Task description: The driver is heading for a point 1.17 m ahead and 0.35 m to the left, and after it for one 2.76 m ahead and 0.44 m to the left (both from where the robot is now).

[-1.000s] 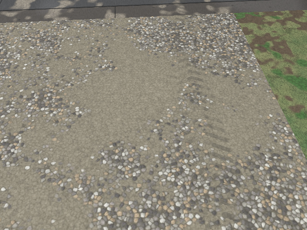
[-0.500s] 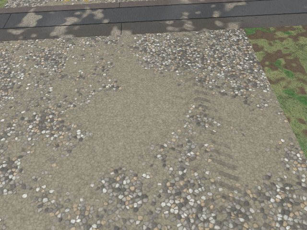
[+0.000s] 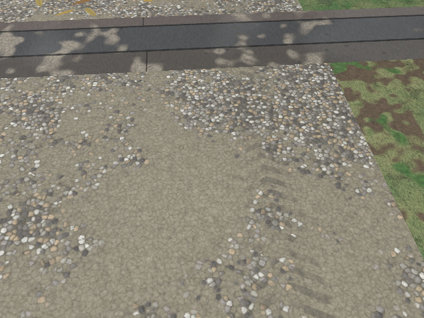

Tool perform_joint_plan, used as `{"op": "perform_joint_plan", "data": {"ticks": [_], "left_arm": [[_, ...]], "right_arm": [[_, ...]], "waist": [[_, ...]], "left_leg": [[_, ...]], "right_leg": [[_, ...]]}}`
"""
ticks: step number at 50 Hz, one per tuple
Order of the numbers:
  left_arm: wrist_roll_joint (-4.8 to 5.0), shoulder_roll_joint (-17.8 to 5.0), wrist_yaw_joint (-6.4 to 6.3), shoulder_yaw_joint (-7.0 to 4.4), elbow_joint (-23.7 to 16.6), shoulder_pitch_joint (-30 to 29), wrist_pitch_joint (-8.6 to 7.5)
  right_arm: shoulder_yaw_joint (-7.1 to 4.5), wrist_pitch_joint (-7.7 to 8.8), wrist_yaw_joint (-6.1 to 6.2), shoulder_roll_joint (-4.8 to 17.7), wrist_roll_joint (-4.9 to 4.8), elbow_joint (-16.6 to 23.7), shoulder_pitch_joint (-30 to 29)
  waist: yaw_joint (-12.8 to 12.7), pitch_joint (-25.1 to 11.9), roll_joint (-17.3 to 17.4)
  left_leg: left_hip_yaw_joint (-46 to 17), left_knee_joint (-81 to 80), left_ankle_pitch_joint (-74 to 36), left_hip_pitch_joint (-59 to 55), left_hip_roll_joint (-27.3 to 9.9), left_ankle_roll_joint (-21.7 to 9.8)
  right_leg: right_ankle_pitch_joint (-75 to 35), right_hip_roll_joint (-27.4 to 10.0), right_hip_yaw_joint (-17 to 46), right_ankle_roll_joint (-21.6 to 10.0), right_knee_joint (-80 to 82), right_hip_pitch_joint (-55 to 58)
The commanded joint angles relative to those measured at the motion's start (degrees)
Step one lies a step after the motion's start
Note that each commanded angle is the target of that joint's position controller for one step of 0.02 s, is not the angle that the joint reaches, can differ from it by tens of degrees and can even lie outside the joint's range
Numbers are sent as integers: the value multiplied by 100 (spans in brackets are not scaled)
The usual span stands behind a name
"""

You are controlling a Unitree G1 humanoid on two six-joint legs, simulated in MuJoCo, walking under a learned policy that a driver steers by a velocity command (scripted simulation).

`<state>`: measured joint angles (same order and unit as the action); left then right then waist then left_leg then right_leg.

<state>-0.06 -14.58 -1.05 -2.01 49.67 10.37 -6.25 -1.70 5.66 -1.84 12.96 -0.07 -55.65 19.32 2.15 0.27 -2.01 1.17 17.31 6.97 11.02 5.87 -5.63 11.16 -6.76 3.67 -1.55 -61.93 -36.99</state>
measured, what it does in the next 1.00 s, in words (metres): walks ahead, turning left: right foot, then left foot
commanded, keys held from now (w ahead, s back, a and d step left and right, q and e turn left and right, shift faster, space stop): w+q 0.94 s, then w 0.06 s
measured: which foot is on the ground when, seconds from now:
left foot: down 0.00-0.26, up 0.28-0.76, down 0.78-1.00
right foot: up 0.00-0.24, down 0.26-0.80, up 0.82-1.00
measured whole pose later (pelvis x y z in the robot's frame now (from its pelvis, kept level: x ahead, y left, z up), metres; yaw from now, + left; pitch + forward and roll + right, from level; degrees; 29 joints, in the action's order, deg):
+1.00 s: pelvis +0.47 +0.11 +0.00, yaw +35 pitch +2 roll +0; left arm -0.5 -17.2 -0.4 -3.4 42.9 8.0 -6.3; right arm -4.0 3.3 -1.6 15.0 -0.5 -40.9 16.9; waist 1.2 2.1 -2.0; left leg -1.7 22.5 9.3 14.8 6.6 -6.5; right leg 15.1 -6.9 3.6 1.2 -63.0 -35.8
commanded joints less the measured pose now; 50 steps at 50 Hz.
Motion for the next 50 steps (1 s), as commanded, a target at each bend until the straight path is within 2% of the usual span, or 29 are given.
{"op": "perform_joint_plan", "data": {"ticks": [1, 4, 7, 10, 11, 12, 13, 14, 15, 16, 17, 18, 19, 21, 24, 27, 30, 34, 37, 38, 39, 40, 41, 42, 43, 44, 45, 46, 50], "left_arm": [[-54, -267, -63, -63, -333, 36, 9], [23, -221, -6, -30, -516, -693, -35], [99, -337, 69, -40, -692, -1145, -79], [122, -603, 125, -132, -736, -1013, -174], [116, -688, 120, -186, -653, -668, -202], [71, -886, 90, -284, -500, 22, -239], [13, -1291, 50, -394, -366, 1052, -250], [-51, -1763, 73, -513, -247, 1402, -156], [-60, -1100, 94, -379, -377, 1167, -170], [-13, -714, 99, -274, -471, 858, -176], [-12, -605, 123, -219, -523, 474, -157], [-5, -482, 136, -188, -510, 243, -125], [-33, -441, 137, -173, -470, 165, -115], [-44, -488, 138, -213, -359, 268, -141], [-46, -668, 102, -294, -214, 446, -146], [-53, -793, 53, -329, -169, 474, -90], [-9, -920, 17, -356, -116, 639, -38], [91, -1075, 11, -403, 2, 889, 87], [138, -1327, -24, -471, -45, 783, 191], [148, -1394, -45, -489, -70, 713, 242], [152, -1337, -67, -459, -116, 675, 260], [-66, -899, -44, -309, -293, 839, 203], [-47, -398, 33, -129, -650, 1118, -29], [169, -935, 112, -238, -769, 386, -241], [281, -945, 132, -236, -895, 110, -304], [167, -888, 80, -227, -821, 130, -301], [33, -942, 37, -283, -771, 202, -245], [-3, -948, 50, -311, -764, 327, -153], [-103, -653, 43, -260, -907, 128, 48]], "right_arm": [[-174, 105, 139, 867, -24, 477, -333], [-230, 43, 219, 1010, -101, 449, 51], [-254, -21, 247, 1017, -168, 410, 346], [-294, -100, 290, 1043, -155, 465, 320], [-285, -130, 298, 983, -134, 513, 258], [-224, -134, 291, 784, -106, 614, 158], [-91, -113, 266, 372, -14, 788, 99], [16, 4, 230, 1, -160, 1036, 773], [-123, 20, 253, 694, -290, 905, 709], [-214, -15, 257, 989, -278, 960, 243], [-225, -68, 270, 880, -221, 976, 87], [-249, -107, 265, 801, -160, 1026, -42], [-265, -163, 230, 698, -160, 1073, -53], [-246, -249, 181, 493, -173, 1168, -92], [-246, -304, 157, 438, -144, 1417, -431], [-229, -294, 85, 406, -146, 1622, -873], [-187, -275, -34, 344, -117, 1879, -1521], [-184, -288, -170, 377, -148, 2219, -2059], [-317, -328, -203, 631, -125, 2286, -1734], [-438, -341, -187, 828, -136, 2145, -1101], [-640, -360, -111, 1174, -140, 1860, -96], [-804, -408, 38, 1731, -148, 1698, 596], [-785, -323, 25, 2114, -120, 1920, 270], [-648, -255, -23, 1613, -73, 1900, 448], [-568, -195, -30, 1327, -60, 1852, 247], [-500, -165, -37, 1133, -98, 1915, -188], [-442, -155, -29, 957, -78, 1998, -558], [-406, -154, -12, 880, -37, 2073, -741], [-424, -83, 107, 991, -42, 1923, -523]], "waist": [[-274, 320, 441], [-6, 234, 538], [151, 205, 589], [-37, 97, 697], [-234, -22, 736], [-557, -417, 677], [-941, -1297, -78], [-564, -1801, -2083], [-643, -1471, -1305], [-675, -863, -633], [-509, -579, -212], [-398, -290, -231], [-290, -143, -372], [-250, -73, -390], [-269, 23, -191], [-360, 118, -175], [-575, 302, -133], [-664, 502, -151], [-300, 117, -416], [82, -239, -432], [588, -756, -241], [652, -1236, 857], [56, -2050, 1809], [504, -2012, 987], [373, -1251, 836], [56, -757, 227], [-178, -570, 223], [-344, -462, 317], [-367, -286, 371]], "left_leg": [[-1302, -1122, -121, 924, -1384, -966], [-1262, -897, -82, 696, -1313, -778], [-1618, -573, 320, 275, -1488, -722], [-2056, -21, 556, -80, -1623, -574], [-2093, 320, 456, -57, -1502, -483], [-1973, 1102, 250, 240, -1178, -318], [-1336, 2951, 925, 1013, -682, -80], [-681, 4593, 2640, 3055, -61, 146], [-1092, 5510, 2419, 3666, -503, 167], [-1092, 5682, 1842, 3736, -709, 152], [-987, 5577, 1360, 3439, -920, 230], [-955, 5308, 1060, 3327, -1050, 283], [-891, 5134, 873, 3084, -1188, 315], [-713, 5067, 617, 2989, -1223, 377], [-757, 4590, 187, 3325, -1258, 457], [-637, 3637, -505, 3311, -1246, 459], [-297, 2810, -940, 3160, -1197, 386], [23, 2233, -450, 3123, -1111, 181], [511, 2068, 387, 2081, -610, -146], [653, 1888, 457, 1243, -337, -308], [576, 1496, 94, -285, -122, -536], [-1192, 1440, -183, -2071, -1286, -913], [-4709, 336, 990, -3425, -2540, -2056], [-4685, -123, 1107, -3305, -2522, -1805], [-3770, -64, 721, -2659, -2325, -1547], [-3022, -65, 116, -1656, -2032, -1310], [-2536, -117, -392, -923, -1803, -1155], [-2301, -267, -640, -447, -1636, -1112], [-1631, -516, -1619, 144, -1424, -1150]], "right_leg": [[-935, -5, -69, 211, 1227, 282], [-1539, 302, -122, 327, 2490, 644], [-1443, 421, -29, 376, 3076, 834], [-847, 472, 49, 257, 3536, 1353], [-577, 495, -24, 167, 3690, 1810], [-408, 318, 83, -30, 3782, 2798], [-115, -760, 1051, -387, 3787, 4291], [767, -1949, 3607, -1275, 4379, 5827], [1476, -1877, 3894, -1249, 4566, 5501], [1080, -1640, 2853, -977, 4559, 4829], [366, -1323, 2070, -817, 4678, 4163], [-82, -1080, 1547, -752, 4843, 3722], [-390, -899, 1066, -671, 5008, 3386], [-1091, -760, 479, -728, 5176, 3182], [-1851, -852, -19, -858, 5264, 3282], [-1864, -814, -513, -804, 5332, 3383], [-1730, -843, -903, -731, 5332, 3511], [-1984, -1050, -1191, -602, 5075, 4071], [-4397, -1046, -1511, -445, 4070, 4210], [-5122, -953, -1632, -374, 3166, 4100], [-4840, -714, -1744, -182, 1844, 3436], [-1416, -338, -1698, 78, -114, 1643], [2318, 849, -625, 300, -1866, -417], [1994, 591, 249, 172, -2158, -1033], [1492, 365, 142, 42, -1872, -1269], [1030, 101, 131, 34, -1345, -906], [783, -74, 135, 79, -867, -443], [629, -157, 156, 121, -662, -94], [-123, -79, -70, 412, 243, -2]]}}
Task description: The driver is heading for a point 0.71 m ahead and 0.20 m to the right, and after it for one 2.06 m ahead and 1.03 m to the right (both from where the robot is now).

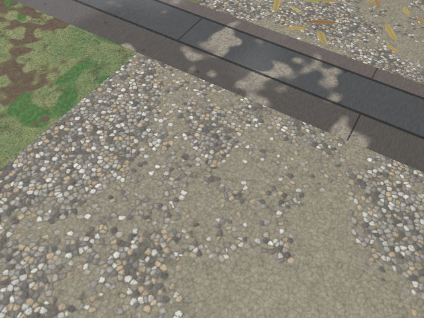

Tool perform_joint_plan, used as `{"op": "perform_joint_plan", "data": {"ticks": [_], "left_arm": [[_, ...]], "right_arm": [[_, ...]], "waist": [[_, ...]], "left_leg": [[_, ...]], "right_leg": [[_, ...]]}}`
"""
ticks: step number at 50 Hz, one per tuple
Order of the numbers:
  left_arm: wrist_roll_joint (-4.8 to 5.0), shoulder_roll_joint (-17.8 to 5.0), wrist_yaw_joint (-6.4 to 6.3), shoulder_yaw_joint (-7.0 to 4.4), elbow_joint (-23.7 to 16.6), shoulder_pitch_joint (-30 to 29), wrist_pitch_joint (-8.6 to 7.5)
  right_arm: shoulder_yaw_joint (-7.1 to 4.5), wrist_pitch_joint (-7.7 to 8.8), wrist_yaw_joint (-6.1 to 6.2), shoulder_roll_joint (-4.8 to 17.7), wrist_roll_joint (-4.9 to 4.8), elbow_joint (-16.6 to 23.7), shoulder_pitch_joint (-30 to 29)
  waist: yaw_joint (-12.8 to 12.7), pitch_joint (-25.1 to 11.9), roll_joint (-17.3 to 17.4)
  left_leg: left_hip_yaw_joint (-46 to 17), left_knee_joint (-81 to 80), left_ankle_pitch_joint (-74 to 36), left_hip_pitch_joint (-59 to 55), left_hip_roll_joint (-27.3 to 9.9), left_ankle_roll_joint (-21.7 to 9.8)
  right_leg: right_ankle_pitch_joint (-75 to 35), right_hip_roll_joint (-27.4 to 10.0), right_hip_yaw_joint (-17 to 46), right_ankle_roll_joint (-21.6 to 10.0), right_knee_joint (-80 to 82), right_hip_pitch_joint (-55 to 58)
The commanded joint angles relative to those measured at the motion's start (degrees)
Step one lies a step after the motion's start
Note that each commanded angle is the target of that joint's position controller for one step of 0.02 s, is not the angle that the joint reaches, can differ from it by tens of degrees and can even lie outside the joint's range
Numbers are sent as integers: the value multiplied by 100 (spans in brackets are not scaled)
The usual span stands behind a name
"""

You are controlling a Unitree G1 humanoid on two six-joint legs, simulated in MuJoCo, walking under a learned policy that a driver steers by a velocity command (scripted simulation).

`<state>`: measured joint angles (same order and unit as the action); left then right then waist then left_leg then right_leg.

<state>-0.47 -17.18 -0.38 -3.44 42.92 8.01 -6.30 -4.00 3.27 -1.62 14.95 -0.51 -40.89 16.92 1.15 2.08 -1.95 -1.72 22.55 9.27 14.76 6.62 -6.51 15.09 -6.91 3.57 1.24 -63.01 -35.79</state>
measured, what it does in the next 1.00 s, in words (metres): walks ahead, turning right: right foot, then left foot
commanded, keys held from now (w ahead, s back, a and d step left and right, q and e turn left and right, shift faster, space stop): w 0.10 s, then w+e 0.90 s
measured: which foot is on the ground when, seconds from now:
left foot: down 0.00-0.34, up 0.36-0.82, down 0.84-1.00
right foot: up 0.00-0.32, down 0.34-0.84, up 0.86-1.00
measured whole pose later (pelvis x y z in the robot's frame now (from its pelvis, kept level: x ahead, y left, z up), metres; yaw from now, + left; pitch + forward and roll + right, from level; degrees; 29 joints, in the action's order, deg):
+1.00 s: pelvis +0.56 -0.06 +0.00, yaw -23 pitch +2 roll +1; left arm 1.4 -17.6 -0.2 -3.5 40.1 18.4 -1.3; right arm -3.2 6.0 -0.4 14.8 0.5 -40.0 11.1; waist -0.3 0.0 -2.7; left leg 1.4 25.0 10.6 16.2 2.2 -1.6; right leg 21.1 0.2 4.7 -0.8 -67.1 -27.2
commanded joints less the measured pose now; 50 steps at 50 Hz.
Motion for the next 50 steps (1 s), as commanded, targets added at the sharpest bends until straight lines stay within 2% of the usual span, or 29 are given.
{"op": "perform_joint_plan", "data": {"ticks": [1, 4, 7, 12, 14, 15, 16, 17, 18, 19, 20, 21, 22, 23, 24, 27, 30, 33, 37, 40, 41, 42, 43, 44, 45, 46, 47, 48, 50], "left_arm": [[-65, -342, -26, -95, -297, 149, 57], [-22, -206, 28, -30, -426, -417, 22], [71, -175, 127, 14, -532, -877, -20], [137, -230, 331, 43, -819, -1342, -79], [147, -254, 403, 39, -845, -1161, -79], [145, -341, 406, -3, -796, -875, -65], [135, -484, 388, -85, -677, -354, -48], [114, -691, 355, -195, -476, 465, -30], [68, -1094, 298, -286, -355, 1404, 1], [93, -1362, 332, -348, -293, 1557, 0], [197, -828, 302, -238, -295, 1613, 45], [159, -689, 252, -196, -402, 1251, 91], [111, -685, 234, -186, -505, 949, 126], [91, -626, 233, -162, -580, 758, 140], [42, -598, 219, -140, -644, 659, 137], [101, -617, 169, -152, -640, 644, 122], [142, -793, 66, -212, -550, 871, 163], [195, -803, -6, -220, -442, 1148, 247], [229, -787, -39, -226, -340, 1450, 343], [207, -796, -69, -250, -369, 1320, 406], [201, -706, -65, -225, -414, 1202, 418], [160, -468, -42, -142, -505, 1097, 396], [32, -105, -40, -18, -631, 1218, 366], [247, -41, -36, 32, -775, 2022, 315], [300, -647, -56, -82, -575, 1866, 331], [238, -861, -44, -155, -641, 1254, 372], [181, -760, -39, -159, -682, 1013, 400], [140, -682, -12, -173, -758, 856, 402], [209, -453, 53, -151, -792, 909, 446]], "right_arm": [[-187, 155, 122, 791, 0, 373, -157], [-155, 131, 177, 767, -25, 191, 159], [-149, 145, 185, 866, -30, 44, 371], [-153, 93, 205, 931, 13, -251, 717], [-163, 48, 232, 987, 9, -282, 608], [-173, 31, 244, 1051, 22, -257, 492], [-178, 5, 256, 1108, 35, -230, 379], [-150, -11, 275, 1093, 43, -170, 243], [-58, 26, 307, 901, 167, -12, 258], [113, 157, 206, 294, 170, 18, 1038], [67, 302, 135, 777, 77, 26, 624], [18, 397, 79, 953, -82, 229, -17], [46, 454, 90, 886, -31, 305, -331], [13, 463, 115, 872, 82, 341, -451], [-11, 426, 129, 845, 129, 379, -344], [10, 275, 198, 669, 173, 384, -209], [68, 229, 241, 513, 179, 543, -822], [112, 287, 190, 391, 136, 647, -1463], [60, 386, 91, 540, 39, 783, -1970], [-53, 468, 65, 751, -2, 745, -1732], [-119, 493, 91, 841, 5, 638, -1308], [-204, 515, 137, 1036, 82, 549, -655], [-292, 487, 196, 1387, 117, 471, 272], [-358, 397, 139, 1651, 128, 231, 526], [-244, 374, 127, 1041, 38, 384, 278], [-161, 341, 150, 752, 29, 408, 72], [-112, 314, 142, 690, 72, 422, -174], [-82, 298, 140, 600, 88, 369, -325], [-65, 329, 137, 551, 116, 278, -408]], "waist": [[-180, -394, 404], [94, -305, 558], [332, -101, 663], [502, 139, 583], [350, 27, 638], [183, -204, 708], [-114, -585, 733], [-544, -1066, 607], [-830, -1763, -64], [-341, -2260, -1580], [-648, -2111, -947], [-668, -1248, -520], [-524, -816, 136], [-351, -521, 421], [-152, -518, 279], [14, -453, -22], [-159, -301, -89], [-418, -313, -232], [-564, -304, -332], [-333, -322, -559], [-82, -479, -575], [248, -1022, -426], [511, -1840, 422], [77, -2146, 2371], [227, -1516, 1442], [354, -844, 879], [236, -505, 501], [137, -250, 526], [-16, -156, 810]], "left_leg": [[-1219, -1055, -1951, -254, -1443, -995], [-928, -1021, -1647, -384, -1252, -701], [-960, -1078, -984, -632, -1409, -609], [-1040, -685, -1659, -1950, -1972, -555], [-841, -381, -2640, -2139, -2005, -420], [-682, -79, -3666, -2099, -1933, -339], [-474, 519, -4737, -2012, -1794, -247], [-207, 1537, -5041, -1606, -1545, -81], [38, 3301, -3240, -371, -1236, 129], [-56, 5168, 1808, 2016, -129, 566], [-705, 5606, 2064, 2740, -395, 505], [-631, 5505, 1562, 3074, -643, 471], [-520, 5145, 1204, 2924, -845, 463], [-452, 4717, 1006, 2723, -979, 521], [-466, 4465, 888, 2398, -1084, 576], [-299, 3771, 780, 2167, -1138, 837], [-196, 2683, -167, 2141, -1024, 1016], [-172, 1498, -1161, 1697, -768, 1025], [-297, 734, -1149, 1423, -556, 937], [-352, 342, -554, 909, -524, 722], [-270, 60, -620, 274, -555, 569], [-587, 156, -602, -918, -1039, 286], [-1719, 232, -470, -2464, -2116, -83], [-4259, -229, 845, -3624, -3163, -949], [-4157, -446, 1832, -3127, -3034, -782], [-3166, -509, 1593, -2438, -2749, -522], [-2507, -651, 890, -1783, -2485, -407], [-2067, -794, 402, -1354, -2290, -389], [-1352, -1074, -92, -864, -2044, -342]], "right_leg": [[-860, -40, -89, 170, 724, -225], [-1955, 124, -145, 126, 1974, -104], [-2495, 241, -233, 8, 2765, -29], [-1646, 318, -275, -387, 3146, -800], [-1140, 468, -399, -577, 3241, -483], [-932, 669, -552, -685, 3243, 79], [-945, 920, -734, -820, 3294, 918], [-1334, 960, -658, -1019, 3428, 2140], [-1793, -61, 768, -1438, 3386, 3825], [-864, -1231, 3648, -2423, 3933, 5695], [111, -1138, 4009, -2205, 4390, 5794], [-23, -976, 3233, -1974, 4525, 5066], [-583, -765, 2703, -1853, 4625, 4255], [-1212, -575, 2362, -1814, 4739, 3630], [-1620, -437, 2156, -1814, 4853, 3252], [-2174, -214, 1687, -1865, 5032, 2621], [-2189, 35, 1322, -1699, 5065, 2247], [-1808, 263, 1202, -1417, 4891, 2140], [-1323, 91, 1761, -1312, 4515, 2579], [-1323, -36, 2235, -1190, 4079, 2888], [-1510, 117, 2186, -1067, 3745, 2801], [-1525, 374, 1903, -884, 2839, 2418], [7, 882, 1222, -640, 1173, 1528], [2074, 1280, 710, -400, -271, -429], [1698, 787, 809, -299, -902, -968], [1134, 631, 646, -247, -1016, -1040], [736, 455, 510, -193, -915, -832], [486, 315, 482, -164, -689, -754], [252, 143, 323, -145, -516, -436]]}}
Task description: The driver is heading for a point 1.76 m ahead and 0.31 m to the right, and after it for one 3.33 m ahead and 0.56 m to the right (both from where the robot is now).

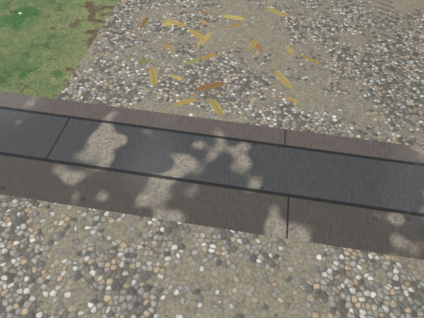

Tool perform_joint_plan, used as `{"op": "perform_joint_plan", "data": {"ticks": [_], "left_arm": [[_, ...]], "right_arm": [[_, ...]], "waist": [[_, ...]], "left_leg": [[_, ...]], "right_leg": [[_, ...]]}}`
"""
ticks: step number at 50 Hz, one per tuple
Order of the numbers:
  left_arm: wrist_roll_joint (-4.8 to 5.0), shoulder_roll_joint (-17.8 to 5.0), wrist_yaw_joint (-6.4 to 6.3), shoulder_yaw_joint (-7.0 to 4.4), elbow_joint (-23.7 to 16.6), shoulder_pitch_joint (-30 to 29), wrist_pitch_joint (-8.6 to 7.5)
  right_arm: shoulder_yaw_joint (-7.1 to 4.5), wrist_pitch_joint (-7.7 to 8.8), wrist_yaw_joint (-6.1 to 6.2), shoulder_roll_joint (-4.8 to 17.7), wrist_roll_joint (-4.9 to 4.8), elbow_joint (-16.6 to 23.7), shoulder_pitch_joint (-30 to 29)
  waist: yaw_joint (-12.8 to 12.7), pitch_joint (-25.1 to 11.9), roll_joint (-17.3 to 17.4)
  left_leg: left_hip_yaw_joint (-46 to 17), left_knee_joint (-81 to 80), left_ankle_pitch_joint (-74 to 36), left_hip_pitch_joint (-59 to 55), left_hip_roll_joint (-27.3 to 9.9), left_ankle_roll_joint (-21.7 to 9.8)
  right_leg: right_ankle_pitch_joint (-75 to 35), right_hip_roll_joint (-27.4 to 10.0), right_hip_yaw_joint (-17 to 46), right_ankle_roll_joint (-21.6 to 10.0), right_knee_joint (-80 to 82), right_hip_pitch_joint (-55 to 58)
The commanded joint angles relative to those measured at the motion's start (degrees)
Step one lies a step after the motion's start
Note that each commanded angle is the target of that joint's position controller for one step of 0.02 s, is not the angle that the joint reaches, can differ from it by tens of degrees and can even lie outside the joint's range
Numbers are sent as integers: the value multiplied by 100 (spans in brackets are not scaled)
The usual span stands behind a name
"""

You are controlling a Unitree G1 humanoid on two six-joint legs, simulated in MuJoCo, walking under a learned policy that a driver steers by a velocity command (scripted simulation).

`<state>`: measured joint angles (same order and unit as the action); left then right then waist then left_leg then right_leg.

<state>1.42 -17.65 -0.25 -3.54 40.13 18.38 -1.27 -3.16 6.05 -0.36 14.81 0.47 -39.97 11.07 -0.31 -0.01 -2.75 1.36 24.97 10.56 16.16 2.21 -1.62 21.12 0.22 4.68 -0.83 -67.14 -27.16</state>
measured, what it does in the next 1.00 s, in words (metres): walks ahead, turning right: right foot, then left foot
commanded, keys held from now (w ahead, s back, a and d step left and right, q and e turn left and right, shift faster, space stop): w+e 0.26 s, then e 0.28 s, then no key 0.46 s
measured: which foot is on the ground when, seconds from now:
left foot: down 0.00-0.38, up 0.40-0.80, down 0.82-1.00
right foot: up 0.00-0.36, down 0.38-1.00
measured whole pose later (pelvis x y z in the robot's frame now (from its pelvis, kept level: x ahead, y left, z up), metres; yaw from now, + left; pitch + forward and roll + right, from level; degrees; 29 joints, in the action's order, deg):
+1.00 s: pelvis +0.34 -0.07 -0.01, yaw -25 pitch +0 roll +0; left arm -1.2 -14.3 -0.4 -1.6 39.5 11.4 2.0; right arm -0.8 1.5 0.1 13.4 1.1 -42.3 9.2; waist -0.2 0.5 -1.5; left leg -1.1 31.4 14.6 17.1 -0.1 0.3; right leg 16.2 3.7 5.9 -0.8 -31.5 -15.2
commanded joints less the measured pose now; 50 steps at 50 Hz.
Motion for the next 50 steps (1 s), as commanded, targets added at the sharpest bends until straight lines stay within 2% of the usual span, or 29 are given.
{"op": "perform_joint_plan", "data": {"ticks": [1, 5, 9, 13, 14, 16, 17, 18, 19, 20, 21, 22, 23, 24, 25, 27, 30, 32, 34, 38, 40, 41, 42, 43, 44, 45, 46, 48, 50], "left_arm": [[20, -311, 51, -122, -545, -161, -35], [-18, -219, 73, -84, -694, -546, -20], [-18, -109, 206, -22, -826, -1187, -101], [12, -84, 347, 4, -1106, -1803, -115], [-3, -130, 377, -18, -1164, -1837, -115], [-88, -344, 402, -135, -1154, -1473, -105], [-104, -545, 392, -254, -994, -800, -104], [-107, -854, 314, -427, -788, 61, -87], [-93, -1372, 160, -531, -726, 463, -19], [-241, -1698, 135, -477, -1044, 115, -53], [-220, -1378, 192, -419, -1130, 124, -52], [-177, -1127, 210, -361, -1083, -173, -67], [-68, -913, 188, -318, -1044, -449, -68], [-36, -761, 147, -264, -1066, -685, -43], [-92, -757, 129, -243, -1106, -856, -9], [-199, -856, 90, -281, -1070, -954, -6], [-177, -834, -3, -264, -927, -898, 10], [-148, -786, -56, -233, -859, -909, 65], [-170, -750, -78, -203, -802, -918, 116], [-201, -640, -27, -126, -654, -837, 162], [-151, -474, -13, -41, -599, -910, 163], [-153, -327, -15, 16, -531, -750, 144], [-271, -165, -20, 71, -508, -489, 105], [-258, -130, -16, 54, -433, 64, 72], [-301, -319, -37, 38, -451, -173, 83], [-269, -422, -52, -7, -472, -444, 122], [-271, -356, -66, -5, -447, -615, 184], [-291, -353, -39, -13, -445, -681, 306], [-248, -284, -22, -3, -394, -665, 292]], "right_arm": [[-166, 75, 4, 603, 0, 125, 196], [-247, 87, 18, 861, 6, -118, 264], [-256, 11, 47, 1021, -31, -297, 360], [-296, -99, 56, 1222, -130, -506, 672], [-307, -149, 67, 1267, -154, -520, 618], [-354, -239, 138, 1435, -198, -497, 540], [-369, -279, 180, 1482, -221, -469, 474], [-324, -270, 204, 1371, -239, -420, 453], [-151, -219, 165, 840, 44, -248, 737], [10, -92, 74, 541, 151, -66, 1203], [-111, -26, 9, 1179, -3, -109, 906], [-104, -27, 9, 1211, -161, 68, 383], [-90, -78, 86, 1105, -104, 15, 252], [-111, -173, 159, 1105, -44, -10, 218], [-127, -275, 176, 1120, -31, -24, 281], [-94, -362, 204, 939, 34, -59, 433], [-29, -404, 246, 758, 47, -81, 353], [-4, -444, 235, 713, 21, -38, 144], [1, -482, 213, 713, -17, 34, -107], [-21, -473, 158, 745, -28, 171, -401], [-16, -407, 111, 633, -3, 158, -258], [-16, -368, 95, 659, 63, 162, -194], [-68, -350, 120, 999, 157, 228, -131], [-86, -385, 142, 1139, 194, 215, -378], [3, -399, 128, 712, 134, 183, -447], [48, -393, 97, 578, 104, 191, -536], [25, -393, 73, 638, 80, 164, -523], [33, -363, 47, 680, 49, 163, -474], [31, -355, 43, 669, 53, 147, -395]], "waist": [[116, 60, 896], [141, 124, 687], [376, 240, 611], [554, 441, 615], [492, 496, 632], [205, 152, 871], [-170, -218, 893], [-637, -681, 707], [-533, -1237, -518], [-45, -2271, -1481], [-478, -2883, -552], [-406, -2130, -263], [-202, -1332, 276], [-30, -965, 271], [145, -740, 147], [288, -739, 10], [247, -967, -84], [173, -1017, -198], [79, -918, -313], [-72, -655, -497], [97, -588, -469], [133, -537, -338], [-41, -666, 240], [-504, -648, 1290], [-330, -669, 1434], [-251, -564, 1297], [-183, -538, 1175], [-82, -269, 959], [-22, -166, 724]], "left_leg": [[-1431, -1412, -439, -937, -1594, -889], [-708, -1567, -1350, -1082, -1669, -986], [60, -1527, -1643, -1253, -1531, -791], [361, -1389, -1817, -1766, -1736, -669], [482, -1168, -2432, -1866, -1751, -598], [719, -257, -4635, -1992, -1692, -421], [823, 631, -5230, -1883, -1578, -300], [943, 1862, -4723, -1247, -1332, -63], [921, 3798, -664, 467, -856, 265], [4, 5665, 2937, 2022, 124, 534], [-896, 6037, 2663, 2165, -173, 527], [-745, 5799, 2139, 2503, -363, 462], [-669, 5240, 1745, 2509, -607, 474], [-647, 4824, 1525, 2267, -732, 504], [-606, 4598, 1405, 1879, -725, 523], [-482, 4146, 1207, 1463, -590, 620], [-474, 3404, 755, 1400, -508, 726], [-495, 2949, 337, 1257, -504, 724], [-514, 2498, 107, 1076, -494, 692], [-500, 1637, 386, 704, -415, 545], [-395, 542, -70, 110, -357, 358], [-545, -137, -928, -368, -518, 215], [-1223, -200, -2156, -858, -1267, -40], [-1764, -105, -2742, -934, -1825, -696], [-2007, -300, -2065, -526, -1926, -990], [-1753, -285, -1536, -389, -1583, -785], [-1448, -206, -1019, -306, -1263, -507], [-1060, -177, -189, -78, -941, -190], [-814, -16, -110, -153, -742, -48]], "right_leg": [[-440, -605, 152, 92, -50, -1326], [-1179, -693, 149, 216, 671, -1665], [-2235, -621, -181, 129, 1976, -1395], [-2052, -510, -518, -69, 2758, -1304], [-1822, -433, -624, -150, 2936, -1204], [-1302, 1, -1003, -349, 3105, -426], [-1411, 257, -1098, -499, 3372, 402], [-2189, 379, -961, -720, 3828, 1775], [-4341, -812, 591, -1146, 3570, 3556], [-5879, -2292, 3481, -2406, 3866, 4801], [-5710, -2234, 3228, -2523, 4047, 4813], [-4857, -1906, 2520, -2274, 4175, 4119], [-4344, -1489, 1906, -1870, 4302, 3189], [-4137, -1267, 1605, -1683, 4448, 2441], [-4148, -1110, 1413, -1607, 4600, 1760], [-4585, -975, 1207, -1610, 4676, 1145], [-4775, -932, 1003, -1542, 4579, 1155], [-4186, -855, 964, -1407, 4575, 1125], [-3371, -825, 1034, -1313, 4628, 1037], [-2598, -916, 1366, -1260, 4433, 1116], [-2422, -803, 1421, -1069, 4133, 1111], [-2042, -599, 1397, -794, 4022, 986], [-1190, -211, 1090, -448, 3524, 786], [237, 348, 445, -146, 3208, 469], [173, 129, 270, 59, 3300, 791], [-219, 56, 260, 88, 3517, 1037], [-608, 76, 224, 91, 3667, 1221], [-953, 27, 339, -15, 3871, 1303], [-1095, 7, 386, -144, 3927, 1240]]}}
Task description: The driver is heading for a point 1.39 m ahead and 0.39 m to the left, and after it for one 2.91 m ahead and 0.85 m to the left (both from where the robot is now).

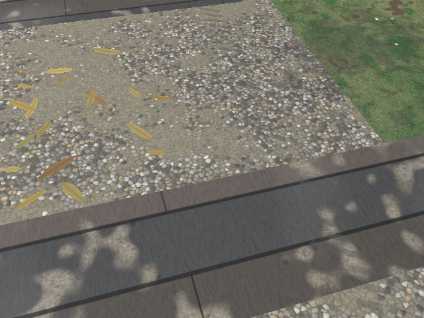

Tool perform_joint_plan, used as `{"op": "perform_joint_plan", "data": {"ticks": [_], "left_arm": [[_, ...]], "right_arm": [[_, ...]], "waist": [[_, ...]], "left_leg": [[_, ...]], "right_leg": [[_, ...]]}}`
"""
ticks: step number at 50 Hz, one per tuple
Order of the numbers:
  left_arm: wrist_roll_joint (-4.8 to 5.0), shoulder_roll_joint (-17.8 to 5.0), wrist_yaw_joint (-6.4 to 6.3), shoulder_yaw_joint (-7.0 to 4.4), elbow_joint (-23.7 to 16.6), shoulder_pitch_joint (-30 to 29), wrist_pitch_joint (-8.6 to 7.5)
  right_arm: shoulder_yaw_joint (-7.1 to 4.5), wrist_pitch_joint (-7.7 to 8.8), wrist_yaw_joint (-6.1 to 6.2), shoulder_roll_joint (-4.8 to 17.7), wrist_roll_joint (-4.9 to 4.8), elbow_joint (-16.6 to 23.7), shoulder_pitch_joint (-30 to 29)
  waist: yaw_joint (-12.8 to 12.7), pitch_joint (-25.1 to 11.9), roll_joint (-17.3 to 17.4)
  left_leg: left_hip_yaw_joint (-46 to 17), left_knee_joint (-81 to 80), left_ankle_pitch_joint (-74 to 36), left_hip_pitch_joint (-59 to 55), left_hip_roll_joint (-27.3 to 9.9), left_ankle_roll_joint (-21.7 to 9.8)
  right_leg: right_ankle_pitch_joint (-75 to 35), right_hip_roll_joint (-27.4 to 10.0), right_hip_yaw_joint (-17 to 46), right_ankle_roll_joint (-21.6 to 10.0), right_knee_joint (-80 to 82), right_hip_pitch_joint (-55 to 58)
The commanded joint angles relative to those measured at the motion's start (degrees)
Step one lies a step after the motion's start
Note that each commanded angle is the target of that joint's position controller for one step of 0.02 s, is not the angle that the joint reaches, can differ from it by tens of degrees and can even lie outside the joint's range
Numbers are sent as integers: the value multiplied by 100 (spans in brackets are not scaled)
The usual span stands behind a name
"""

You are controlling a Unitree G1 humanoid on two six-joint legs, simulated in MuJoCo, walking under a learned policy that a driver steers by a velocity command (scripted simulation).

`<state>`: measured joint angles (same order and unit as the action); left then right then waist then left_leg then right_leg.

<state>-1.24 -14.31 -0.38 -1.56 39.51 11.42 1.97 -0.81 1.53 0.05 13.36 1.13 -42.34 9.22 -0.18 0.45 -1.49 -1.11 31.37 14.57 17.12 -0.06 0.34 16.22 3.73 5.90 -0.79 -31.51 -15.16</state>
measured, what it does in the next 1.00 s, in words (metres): shifts its weight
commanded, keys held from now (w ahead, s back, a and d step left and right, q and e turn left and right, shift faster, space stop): no key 0.68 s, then w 0.32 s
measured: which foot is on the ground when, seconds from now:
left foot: down 0.00-0.94, up 0.96-1.00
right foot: down 0.00-1.00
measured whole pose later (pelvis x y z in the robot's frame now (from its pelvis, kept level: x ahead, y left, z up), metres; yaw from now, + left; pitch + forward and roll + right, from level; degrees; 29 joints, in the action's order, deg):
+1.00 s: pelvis +0.06 -0.01 +0.00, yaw +0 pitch +0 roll +0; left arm 0.6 -12.7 -0.4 -3.7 53.2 19.5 -4.9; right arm -2.7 2.4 0.6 15.5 -2.0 -54.7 15.8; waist -0.6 -0.6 2.6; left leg -2.1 44.4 25.0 17.0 -0.2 -2.1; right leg 17.7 1.7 -0.7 -3.0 -28.9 -10.8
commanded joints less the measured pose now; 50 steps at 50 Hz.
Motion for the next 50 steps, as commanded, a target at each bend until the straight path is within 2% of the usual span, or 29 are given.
{"op": "perform_joint_plan", "data": {"ticks": [1, 5, 9, 23, 34, 35, 36, 37, 38, 39, 40, 41, 42, 43, 44, 45, 46, 47, 48, 49, 50], "left_arm": [[19, -612, -13, -207, -306, 31, -54], [36, -530, -22, -212, -228, 21, -128], [46, -491, -49, -221, -161, 60, -133], [58, -440, -169, -240, 129, 166, -147], [70, -374, -218, -247, 590, 257, -171], [70, -311, -220, -234, 698, 370, -166], [100, -326, -229, -247, 766, 422, -163], [129, -374, -237, -266, 780, 425, -180], [155, -374, -237, -264, 742, 351, -233], [197, -300, -218, -245, 688, 249, -327], [243, -179, -183, -218, 657, 157, -437], [261, -210, -146, -223, 644, 30, -526], [264, -267, -107, -249, 668, 29, -586], [267, -240, -68, -249, 725, 154, -630], [274, -193, -34, -242, 825, 359, -667], [261, -153, -14, -258, 1031, 698, -693], [217, -184, -11, -305, 1265, 1028, -688], [196, -305, -14, -358, 1445, 1520, -679], [214, -692, -56, -442, 1540, 2144, -680], [153, -1088, 22, -493, 1519, 2258, -732], [126, -766, 28, -388, 1397, 1817, -804]], "right_arm": [[-195, 100, 11, 771, -22, 380, -189], [-186, 68, 39, 700, -51, 368, -144], [-181, 33, 24, 652, -51, 336, -201], [-183, 34, 43, 588, -65, -87, -170], [-184, 35, 89, 582, -81, -614, -61], [-174, 26, 95, 542, -75, -715, 35], [-204, 5, 112, 630, -112, -775, 74], [-252, -11, 135, 768, -157, -813, 138], [-274, 2, 156, 841, -189, -847, 263], [-299, 47, 163, 934, -216, -902, 470], [-343, 94, 161, 1067, -220, -970, 640], [-380, 126, 166, 1155, -213, -980, 650], [-388, 151, 166, 1164, -194, -954, 576], [-383, 167, 147, 1146, -209, -901, 416], [-372, 158, 119, 1112, -276, -821, 136], [-361, 129, 97, 1074, -340, -753, -160], [-341, 112, 89, 963, -335, -750, -172], [-269, 136, 78, 719, -300, -701, -256], [-146, 203, 38, 279, -237, -573, -336], [-214, 307, 49, 508, -332, -370, -487], [-268, 377, 28, 755, -397, -407, -428]], "waist": [[-9, -239, 523], [62, -375, 215], [57, -317, 101], [30, -110, 150], [45, 17, 157], [40, -94, 187], [50, 16, 266], [77, 198, 384], [134, 419, 534], [203, 569, 774], [224, 624, 1099], [251, 738, 1152], [205, 709, 1075], [91, 643, 1054], [-89, 591, 1039], [-315, 502, 979], [-421, 344, 807], [-574, 158, 319], [-692, -84, -1016], [-695, 309, -1537], [-459, 646, -803]], "left_leg": [[-519, -574, -653, -344, -487, -245], [-412, -328, -1134, -627, -409, -282], [-375, -308, -1100, -628, -350, -278], [-335, -491, -757, -519, -250, -223], [-350, -692, -452, -462, -230, -245], [-323, -774, 156, -496, -183, -262], [-337, -829, 1084, -426, -129, -331], [-505, -928, 2035, -316, -189, -475], [-911, -1170, 2783, -245, -443, -680], [-1550, -1531, 3299, -349, -865, -945], [-2325, -1961, 3580, -485, -1402, -1244], [-2811, -2204, 3452, -334, -1756, -1468], [-2874, -2277, 3166, -248, -1840, -1516], [-2691, -2266, 2875, -175, -1794, -1455], [-2258, -2207, 2534, 78, -1596, -1291], [-1639, -2011, 2133, 512, -1227, -1066], [-1153, -1561, 1754, 780, -852, -871], [-698, -675, 1336, 1150, -523, -646], [138, 1202, 1063, 1979, 66, -266], [17, 2299, 1787, 2973, 251, -271], [-349, 2990, 1517, 3343, -170, -358]], "right_leg": [[-714, -367, 289, -159, 385, 18], [-1091, -407, 337, -125, 382, 25], [-1140, -426, 360, -96, 401, 78], [-1071, -444, 336, -35, 489, 263], [-946, -408, 251, 26, 614, 332], [-430, -337, 170, 16, 645, 379], [426, -201, 33, -32, 553, 215], [1272, -95, -85, -98, 388, -97], [1706, -79, -159, -147, 180, -483], [1633, -79, -282, -163, -185, -860], [1174, -82, -526, -136, -687, -1069], [869, -287, -487, -159, -1005, -1108], [902, -410, -421, -215, -1175, -1051], [1044, -472, -442, -290, -1033, -860], [963, -478, -537, -375, -428, -309], [382, -339, -749, -417, 315, 613], [-86, -150, -830, -346, 555, 1316], [91, -493, -252, -405, 834, 1885], [1138, -1650, 1631, -837, 1764, 2543], [1809, -2504, 3359, -1568, 2362, 2373], [1982, -2539, 3240, -1638, 2348, 2157]]}}
Keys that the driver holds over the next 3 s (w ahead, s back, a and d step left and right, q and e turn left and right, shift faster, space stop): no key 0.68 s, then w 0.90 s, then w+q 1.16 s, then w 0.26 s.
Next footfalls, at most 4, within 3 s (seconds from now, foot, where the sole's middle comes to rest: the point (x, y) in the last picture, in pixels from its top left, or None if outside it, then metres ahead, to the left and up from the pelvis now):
1.38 left None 0.42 0.13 -0.77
1.92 right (243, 254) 0.73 -0.09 -0.77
2.44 left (151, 209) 0.91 0.24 -0.77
2.94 right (159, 140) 1.26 0.24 -0.77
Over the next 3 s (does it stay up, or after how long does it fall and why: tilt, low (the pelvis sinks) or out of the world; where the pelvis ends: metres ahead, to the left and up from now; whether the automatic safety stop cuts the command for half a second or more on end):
stays up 1.10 0.23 -0.01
